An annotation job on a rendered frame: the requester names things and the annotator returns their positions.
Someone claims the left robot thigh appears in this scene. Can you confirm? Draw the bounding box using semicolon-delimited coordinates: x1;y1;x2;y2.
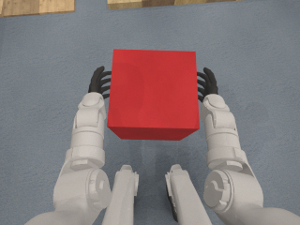
101;169;139;225

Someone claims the left robot shin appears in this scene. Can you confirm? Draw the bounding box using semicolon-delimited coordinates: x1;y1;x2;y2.
114;165;133;180

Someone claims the right robot forearm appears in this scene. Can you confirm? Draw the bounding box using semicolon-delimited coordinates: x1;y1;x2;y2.
200;94;258;181

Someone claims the carton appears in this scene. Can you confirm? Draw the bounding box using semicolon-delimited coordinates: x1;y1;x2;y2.
107;49;200;141

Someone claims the left robot forearm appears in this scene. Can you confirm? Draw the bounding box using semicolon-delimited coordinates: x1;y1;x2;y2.
52;92;107;205

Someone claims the left robot hand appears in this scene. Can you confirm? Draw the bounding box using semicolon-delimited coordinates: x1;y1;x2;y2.
88;66;112;99

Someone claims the robot left upper arm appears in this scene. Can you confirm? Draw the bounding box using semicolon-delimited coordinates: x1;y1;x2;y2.
24;168;112;225

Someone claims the robot right upper arm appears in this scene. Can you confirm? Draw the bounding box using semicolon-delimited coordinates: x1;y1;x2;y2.
203;169;300;225

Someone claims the right robot hand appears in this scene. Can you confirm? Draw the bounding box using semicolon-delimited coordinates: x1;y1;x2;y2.
197;67;218;103

